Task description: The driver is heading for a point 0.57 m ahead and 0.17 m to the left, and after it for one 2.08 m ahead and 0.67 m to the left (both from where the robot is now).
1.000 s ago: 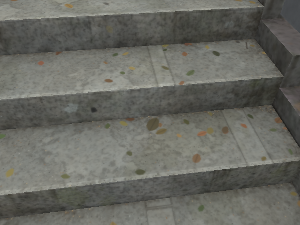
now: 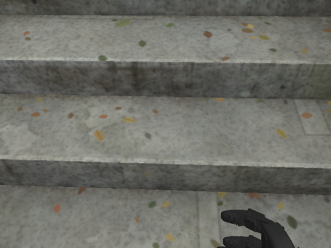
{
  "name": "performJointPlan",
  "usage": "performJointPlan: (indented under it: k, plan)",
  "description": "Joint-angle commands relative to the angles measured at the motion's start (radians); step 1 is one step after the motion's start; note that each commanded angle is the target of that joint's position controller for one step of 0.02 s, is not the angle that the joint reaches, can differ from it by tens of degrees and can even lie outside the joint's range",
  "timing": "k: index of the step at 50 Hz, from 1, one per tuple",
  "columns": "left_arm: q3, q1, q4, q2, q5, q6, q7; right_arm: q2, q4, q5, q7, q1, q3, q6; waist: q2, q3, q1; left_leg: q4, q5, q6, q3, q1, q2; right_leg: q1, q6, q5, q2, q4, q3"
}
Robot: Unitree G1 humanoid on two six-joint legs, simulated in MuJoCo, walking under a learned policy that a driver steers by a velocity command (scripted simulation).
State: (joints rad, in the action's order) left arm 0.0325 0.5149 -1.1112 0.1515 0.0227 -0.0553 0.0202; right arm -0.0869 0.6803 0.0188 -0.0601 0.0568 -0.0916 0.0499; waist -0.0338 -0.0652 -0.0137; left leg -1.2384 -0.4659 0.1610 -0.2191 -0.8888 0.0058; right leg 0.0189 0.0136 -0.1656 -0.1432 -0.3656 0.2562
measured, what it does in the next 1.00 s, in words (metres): climbs, turning left: right foot 0.16 m higher, then left foot 0.15 m higher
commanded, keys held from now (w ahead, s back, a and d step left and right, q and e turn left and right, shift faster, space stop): w+q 1.00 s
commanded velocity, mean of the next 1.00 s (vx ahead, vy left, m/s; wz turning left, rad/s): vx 0.50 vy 0.00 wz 0.58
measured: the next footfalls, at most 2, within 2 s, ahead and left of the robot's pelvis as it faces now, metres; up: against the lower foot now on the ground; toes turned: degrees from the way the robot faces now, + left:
right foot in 0.48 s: +0.47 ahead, -0.04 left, +0.16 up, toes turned +15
left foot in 0.94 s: +0.54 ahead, +0.31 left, +0.31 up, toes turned +43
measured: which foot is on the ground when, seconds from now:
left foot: down 0.00-0.48, up 0.50-0.92, down 0.94-0.98, up 1.00-1.00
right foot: up 0.00-0.46, down 0.48-1.00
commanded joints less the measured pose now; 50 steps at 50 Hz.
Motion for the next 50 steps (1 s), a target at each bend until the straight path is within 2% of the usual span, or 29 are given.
performJointPlan:
  k: [1, 2, 4, 5, 6, 8, 10, 13, 17, 19, 20, 22, 23, 24, 25, 26, 27, 28, 29, 31, 34, 35, 37, 39, 40, 44, 46, 48, 50]
  plan:
    - [-0.03, -0.163, 0.216, 0.14, 0.003, -0.093, -0.04, -0.391, 0.078, -0.031, 0.041, -0.459, 0.164, -0.052, 0.306, -0.388, 0.208, 0.874, -0.213, 0.287, 1.09, 1.014, -0.251, -0.619, 0.039, 0.089, 0.172, -0.962, -0.229]
    - [-0.047, -0.207, 0.214, 0.119, -0.005, -0.118, -0.075, -0.354, 0.123, -0.052, 0.062, -0.483, 0.15, -0.053, 0.252, -0.397, 0.174, 1.078, -0.274, 0.221, 1.337, 1.005, -0.316, -0.756, 0.04, 0.035, 0.207, -1.467, -0.45]
    - [-0.028, -0.417, 0.376, 0.049, -0.012, -0.114, -0.089, -0.141, 0.214, -0.045, 0.032, -0.432, 0.086, -0.03, 0.043, -0.012, 0.067, 0.963, -0.103, 0.079, 0.992, 0.689, -0.257, -1.056, 0.106, 0.044, 0.155, -1.828, -0.393]
    - [-0.009, -0.421, 0.422, -0.001, 0.004, -0.107, -0.077, -0.091, 0.232, -0.044, 0.012, -0.376, 0.074, -0.016, -0.04, 0.053, 0.001, 0.875, 0.078, 0.021, 0.784, 0.582, -0.197, -1.12, 0.135, 0.042, 0.131, -1.9, -0.367]
    - [0.012, -0.36, 0.434, -0.034, 0.012, -0.097, -0.078, -0.052, 0.256, -0.045, -0.008, -0.364, 0.065, -0.007, -0.037, 0.05, -0.047, 0.832, 0.203, -0.026, 0.609, 0.529, -0.122, -1.111, 0.171, 0.041, 0.11, -1.91, -0.364]
    - [0.031, -0.262, 0.426, -0.043, -0.009, -0.079, -0.077, -0.045, 0.244, -0.051, -0.019, -0.299, 0.066, -0.013, -0.007, 0.074, -0.122, 0.805, 0.271, -0.065, 0.429, 0.482, -0.079, -1.204, 0.15, 0.095, 0.084, -1.866, -0.327]
    - [0.055, -0.353, 0.482, -0.045, -0.011, -0.063, -0.066, -0.082, 0.238, -0.057, -0.016, -0.289, 0.065, -0.007, 0.047, 0.099, -0.135, 0.856, 0.298, -0.091, 0.323, 0.314, -0.028, -1.182, 0.109, 0.112, 0.071, -1.714, -0.244]
    - [0.084, -0.496, 0.54, -0.1, 0.0, -0.053, -0.043, -0.101, 0.299, -0.062, -0.001, -0.443, 0.063, 0.003, 0.18, 0.084, -0.056, 0.899, 0.304, -0.022, 0.444, 0.404, -0.052, -1.367, 0.066, 0.124, 0.075, -1.874, -0.16]
    - [0.127, -0.839, 0.696, -0.126, 0.025, -0.081, -0.041, -0.166, 0.292, -0.025, 0.075, -0.621, 0.094, -0.035, 0.12, 0.042, 0.086, 1.075, 0.376, 0.035, 0.66, 0.583, -0.129, -1.388, -0.004, 0.019, 0.067, -1.472, -0.106]
    - [0.105, -0.888, 0.726, -0.085, 0.018, -0.086, -0.033, -0.169, 0.286, -0.01, 0.11, -0.623, 0.104, -0.03, 0.127, -0.016, 0.064, 1.171, 0.552, 0.051, 0.613, 0.71, -0.179, -1.203, 0.006, -0.06, 0.062, -1.208, -0.075]
    - [0.089, -0.794, 0.694, -0.07, 0.008, -0.084, -0.02, -0.174, 0.274, -0.018, 0.115, -0.544, 0.105, -0.029, 0.175, -0.073, 0.0, 1.15, 0.826, 0.047, 0.536, 0.683, -0.166, -0.964, 0.029, -0.127, 0.091, -1.069, -0.056]
    - [0.009, -0.577, 0.643, 0.066, -0.011, -0.087, -0.006, -0.234, 0.279, -0.035, 0.11, -0.55, 0.117, -0.008, 0.286, -0.246, -0.12, 0.964, 1.665, 0.052, 0.488, 0.802, -0.167, -0.564, 0.06, -0.301, 0.204, -0.888, -0.05]
    - [-0.028, -0.408, 0.599, 0.147, -0.018, -0.078, -0.007, -0.3, 0.257, -0.025, 0.108, -0.461, 0.136, 0.001, 0.345, -0.296, -0.211, 0.778, 1.884, 0.053, 0.468, 0.92, -0.185, -0.486, 0.084, -0.385, 0.181, -0.75, -0.18]
    - [-0.06, -0.192, 0.539, 0.23, -0.013, -0.074, -0.012, -0.305, 0.215, -0.028, 0.105, -0.34, 0.146, 0.024, 0.306, -0.392, -0.289, 0.535, 1.887, 0.06, 0.48, 0.843, -0.164, -0.254, 0.14, -0.391, 0.093, -0.624, -0.394]
    - [-0.093, -0.04, 0.454, 0.335, 0.046, -0.066, -0.009, -0.247, 0.142, -0.042, 0.067, -0.302, 0.143, 0.056, -0.08, -0.475, -0.249, 0.222, 1.469, 0.058, 0.454, 0.547, -0.04, 0.059, 0.227, -0.264, -0.063, -0.361, -0.759]
    - [-0.097, -0.078, 0.435, 0.288, 0.059, -0.046, 0.023, -0.069, 0.12, -0.059, 0.021, -0.357, 0.11, 0.081, -0.488, -0.485, -0.185, -0.294, 0.325, -0.027, 0.543, 0.176, 0.197, 0.21, 0.375, -0.165, -0.278, 0.042, -1.329]
    - [-0.066, -0.168, 0.423, 0.137, 0.029, -0.019, 0.047, -0.096, 0.102, -0.053, -0.03, -0.322, 0.124, 0.084, -0.312, -0.313, -0.133, -0.659, 0.266, -0.041, 0.575, 0.026, 0.141, 0.034, 0.344, -0.329, -0.322, 0.06, -1.324]
    - [-0.035, -0.229, 0.358, -0.001, 0.003, -0.01, 0.043, -0.081, 0.006, -0.022, -0.039, -0.183, 0.111, 0.061, -0.164, -0.043, -0.078, -0.758, 0.239, -0.041, 0.45, -0.095, 0.084, -0.213, 0.286, -0.406, -0.275, 0.013, -1.027]
    - [-0.014, -0.232, 0.282, -0.081, 0.009, -0.008, 0.033, -0.052, -0.043, -0.015, -0.031, -0.166, 0.09, 0.041, -0.009, 0.069, -0.02, -0.844, 0.235, -0.016, 0.414, -0.127, 0.051, -0.37, 0.223, -0.433, -0.24, -0.041, -0.827]
    - [-0.005, -0.279, 0.22, -0.144, 0.025, -0.015, 0.006, -0.03, -0.026, 0.015, -0.022, -0.296, 0.079, 0.011, 0.084, 0.134, 0.095, -0.838, 0.307, 0.0, 0.433, -0.076, 0.01, -0.537, 0.119, -0.258, -0.134, -0.053, -0.509]
    - [-0.017, -0.295, 0.197, -0.074, 0.027, -0.013, -0.03, -0.008, -0.065, 0.034, -0.009, -0.28, 0.053, -0.003, 0.056, 0.18, 0.133, -0.666, 0.426, -0.023, 0.411, -0.14, -0.021, -0.585, 0.063, -0.092, -0.062, 0.01, -0.207]
    - [-0.025, -0.311, 0.212, -0.015, 0.035, -0.019, -0.033, -0.036, -0.074, 0.015, 0.004, -0.251, 0.053, -0.011, 0.04, 0.177, 0.132, -0.524, 0.484, -0.051, 0.341, -0.082, -0.011, -0.642, 0.073, -0.065, -0.022, 0.035, -0.108]
    - [-0.038, -0.263, 0.221, 0.071, 0.035, -0.037, -0.021, -0.059, -0.093, -0.022, 0.034, -0.161, 0.054, -0.026, 0.003, 0.131, 0.092, -0.424, 0.498, -0.117, 0.242, -0.046, -0.02, -0.602, 0.123, -0.018, -0.028, 0.092, -0.084]
    - [-0.052, -0.172, 0.219, 0.136, 0.03, -0.053, -0.003, -0.069, -0.104, -0.01, 0.044, -0.137, 0.059, -0.027, -0.028, 0.054, 0.055, -0.419, 0.509, -0.123, 0.296, -0.17, -0.071, -0.328, 0.131, 0.065, -0.09, 0.091, -0.154]
    - [-0.062, -0.118, 0.209, 0.154, 0.047, -0.051, 0.007, -0.08, -0.106, -0.004, 0.037, -0.12, 0.065, -0.031, -0.02, 0.031, 0.025, -0.419, 0.498, -0.112, 0.325, -0.268, -0.097, -0.156, 0.126, 0.147, -0.126, 0.089, -0.169]
    - [-0.077, 0.029, 0.236, 0.139, 0.031, -0.017, 0.05, -0.093, -0.182, 0.006, -0.011, 0.083, 0.074, -0.025, 0.026, 0.059, -0.099, -0.33, 0.34, -0.123, 0.31, -0.513, -0.15, 0.241, 0.112, 0.258, -0.193, 0.058, -0.164]
    - [-0.082, 0.041, 0.24, 0.152, 0.012, -0.001, 0.064, -0.067, -0.232, 0.037, -0.021, 0.18, 0.057, -0.023, -0.023, 0.143, -0.113, -0.236, 0.229, -0.148, 0.24, -0.516, -0.189, 0.241, 0.117, 0.275, -0.22, 0.12, -0.153]
    - [-0.078, 0.093, 0.2, 0.133, 0.005, 0.03, 0.063, -0.014, -0.28, 0.041, -0.034, 0.293, 0.036, -0.014, -0.065, 0.189, -0.145, -0.181, 0.051, -0.157, 0.148, -0.574, -0.19, 0.343, 0.109, 0.444, -0.209, 0.135, -0.117]
    - [-0.085, 0.055, 0.226, 0.204, 0.011, 0.08, 0.055, -0.046, -0.306, 0.015, -0.046, 0.347, 0.033, 0.02, -0.001, 0.128, -0.125, 0.119, 0.014, -0.144, -0.041, -0.297, -0.082, 0.344, 0.063, 1.169, -0.127, -0.013, 0.007]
